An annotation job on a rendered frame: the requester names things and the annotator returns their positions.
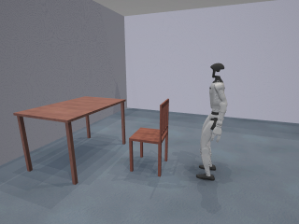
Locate left robot forearm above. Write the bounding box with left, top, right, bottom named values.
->
left=216, top=103, right=227, bottom=127

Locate chair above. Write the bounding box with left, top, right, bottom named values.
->
left=129, top=98, right=169, bottom=177

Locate left robot shin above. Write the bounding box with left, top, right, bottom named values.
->
left=200, top=147, right=211, bottom=176

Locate table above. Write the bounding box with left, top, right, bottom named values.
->
left=13, top=96, right=126, bottom=185

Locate left robot upper arm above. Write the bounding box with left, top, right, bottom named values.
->
left=214, top=82, right=228, bottom=106

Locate robot left hand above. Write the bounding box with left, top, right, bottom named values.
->
left=210, top=126, right=222, bottom=143

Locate robot left thigh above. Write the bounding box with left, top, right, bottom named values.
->
left=200, top=119, right=217, bottom=153

